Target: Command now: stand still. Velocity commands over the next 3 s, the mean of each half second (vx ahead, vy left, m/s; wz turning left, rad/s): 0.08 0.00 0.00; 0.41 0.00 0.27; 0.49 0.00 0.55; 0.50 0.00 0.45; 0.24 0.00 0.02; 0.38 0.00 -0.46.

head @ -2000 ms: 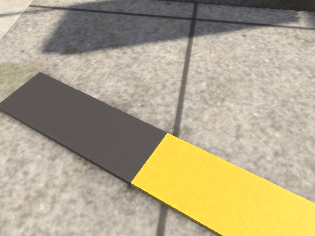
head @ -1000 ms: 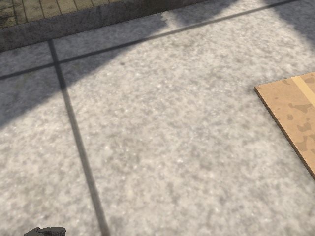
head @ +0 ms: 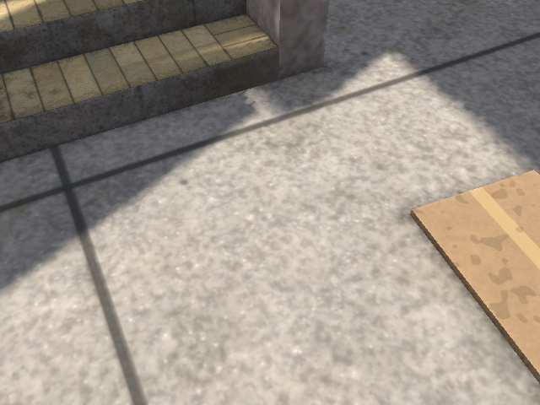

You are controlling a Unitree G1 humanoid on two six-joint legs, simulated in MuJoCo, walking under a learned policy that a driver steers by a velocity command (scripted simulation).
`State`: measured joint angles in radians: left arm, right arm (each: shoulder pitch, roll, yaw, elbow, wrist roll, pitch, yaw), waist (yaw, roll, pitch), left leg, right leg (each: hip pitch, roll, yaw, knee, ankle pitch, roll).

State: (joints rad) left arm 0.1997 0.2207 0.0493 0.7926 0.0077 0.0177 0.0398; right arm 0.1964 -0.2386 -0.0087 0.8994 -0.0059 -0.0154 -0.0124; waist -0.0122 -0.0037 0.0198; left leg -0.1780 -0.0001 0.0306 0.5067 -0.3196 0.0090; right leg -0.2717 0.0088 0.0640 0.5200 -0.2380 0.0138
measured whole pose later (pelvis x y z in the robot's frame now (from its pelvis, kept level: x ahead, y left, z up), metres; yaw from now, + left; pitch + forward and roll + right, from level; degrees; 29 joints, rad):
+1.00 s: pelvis +0.23 -0.02 -0.02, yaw +11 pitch +2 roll -2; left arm 0.40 0.23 0.04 1.05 -0.01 -0.09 0.03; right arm 0.02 -0.23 -0.04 0.81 0.03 -0.06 0.07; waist 0.07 0.03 0.03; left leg -0.60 0.05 0.03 0.52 0.08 0.09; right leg 0.21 0.03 -0.23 0.20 -0.43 0.01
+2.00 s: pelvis +0.78 +0.24 -0.03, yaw +42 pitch +2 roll -2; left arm 0.36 0.30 0.07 0.89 -0.03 -0.08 -0.01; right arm 0.06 -0.25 -0.04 0.64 0.02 -0.05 0.04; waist 0.10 0.03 0.02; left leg -0.55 0.06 0.00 0.58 -0.12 0.05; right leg 0.04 -0.03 -0.16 0.27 -0.34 0.04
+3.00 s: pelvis +1.00 +0.49 -0.02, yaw +24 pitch +1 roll -1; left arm 0.18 0.32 0.08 0.83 0.03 0.00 -0.06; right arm 0.34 -0.27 -0.04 0.83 -0.03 -0.08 -0.02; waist -0.03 -0.04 -0.01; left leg -0.07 0.00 0.08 0.27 -0.23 0.03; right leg -0.54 0.01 0.04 1.01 -0.24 -0.03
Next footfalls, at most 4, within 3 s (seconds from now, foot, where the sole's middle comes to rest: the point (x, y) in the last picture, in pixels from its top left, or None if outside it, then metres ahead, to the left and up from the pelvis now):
1.08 left None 0.43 0.12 -0.80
1.52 right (252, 309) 0.80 0.07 -0.80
2.04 left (121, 302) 0.83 0.45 -0.80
2.46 right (161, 242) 1.04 0.36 -0.80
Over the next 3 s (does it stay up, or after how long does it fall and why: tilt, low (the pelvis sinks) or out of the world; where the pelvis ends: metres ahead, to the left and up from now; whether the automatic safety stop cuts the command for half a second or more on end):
stays up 1.00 0.49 -0.02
